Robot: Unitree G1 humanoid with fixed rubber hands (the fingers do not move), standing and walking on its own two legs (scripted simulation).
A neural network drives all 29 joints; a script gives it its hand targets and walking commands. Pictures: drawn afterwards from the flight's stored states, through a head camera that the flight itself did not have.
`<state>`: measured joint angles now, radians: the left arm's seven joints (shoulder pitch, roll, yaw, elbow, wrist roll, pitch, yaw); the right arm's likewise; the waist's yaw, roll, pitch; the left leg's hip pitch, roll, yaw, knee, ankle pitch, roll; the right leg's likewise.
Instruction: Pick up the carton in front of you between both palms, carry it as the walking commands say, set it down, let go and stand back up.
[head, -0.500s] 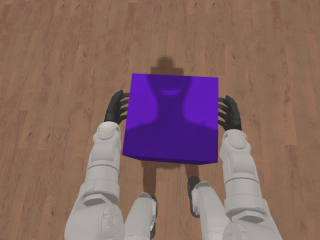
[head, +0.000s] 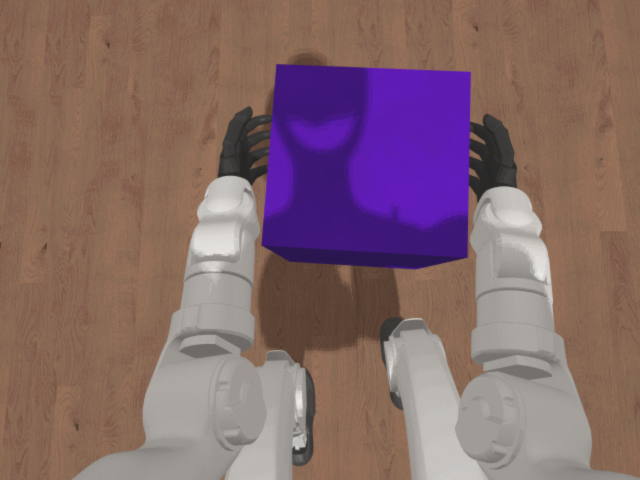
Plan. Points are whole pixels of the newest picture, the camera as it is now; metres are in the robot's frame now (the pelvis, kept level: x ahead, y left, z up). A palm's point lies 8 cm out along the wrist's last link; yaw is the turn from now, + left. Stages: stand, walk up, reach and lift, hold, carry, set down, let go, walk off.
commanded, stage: set down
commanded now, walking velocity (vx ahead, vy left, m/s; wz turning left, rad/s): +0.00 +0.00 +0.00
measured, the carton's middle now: (360, 187) +0.47 -0.08 -0.16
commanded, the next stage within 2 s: none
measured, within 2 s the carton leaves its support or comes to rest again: neither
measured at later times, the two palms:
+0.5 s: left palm (286, 176) +0.52 +0.03 -0.23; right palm (477, 193) +0.45 -0.26 -0.24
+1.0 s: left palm (305, 180) +0.55 +0.01 -0.36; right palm (469, 194) +0.48 -0.29 -0.35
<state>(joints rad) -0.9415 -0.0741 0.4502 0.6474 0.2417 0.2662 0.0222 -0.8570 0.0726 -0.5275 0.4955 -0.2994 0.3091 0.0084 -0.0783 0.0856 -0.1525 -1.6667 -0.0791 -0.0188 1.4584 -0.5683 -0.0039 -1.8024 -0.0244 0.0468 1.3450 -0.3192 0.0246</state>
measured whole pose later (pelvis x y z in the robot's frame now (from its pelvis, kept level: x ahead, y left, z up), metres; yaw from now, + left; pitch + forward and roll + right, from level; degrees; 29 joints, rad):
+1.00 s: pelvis -0.03 +0.00 -0.18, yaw +3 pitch +41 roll +1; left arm -1.60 0.23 0.12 1.00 0.00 0.27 0.16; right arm -1.43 -0.25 -0.48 0.80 -0.07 0.30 0.00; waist -0.20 0.07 0.36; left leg -2.14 -0.14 -0.03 2.14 -0.73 -0.04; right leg -2.30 -0.05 0.04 2.00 -0.42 0.02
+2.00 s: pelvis -0.04 +0.00 -0.21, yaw +2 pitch +36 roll -2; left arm -1.68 0.24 0.12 1.07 0.08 0.20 0.04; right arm -1.51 -0.35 -0.59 1.03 -0.10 0.17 0.11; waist -0.19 0.03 0.51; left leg -2.14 -0.17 -0.04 2.24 -0.72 -0.03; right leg -2.26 -0.07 0.03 2.06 -0.42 0.04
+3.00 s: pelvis -0.02 -0.01 -0.07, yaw +1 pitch +47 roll +2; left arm -1.49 0.36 0.10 0.91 -0.03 0.33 0.08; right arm -1.30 -0.32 -0.45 0.79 0.04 0.28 -0.02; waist -0.18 0.06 0.09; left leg -1.91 -0.08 -0.04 1.69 -0.61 -0.04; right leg -2.05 -0.02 0.03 1.56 -0.34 0.01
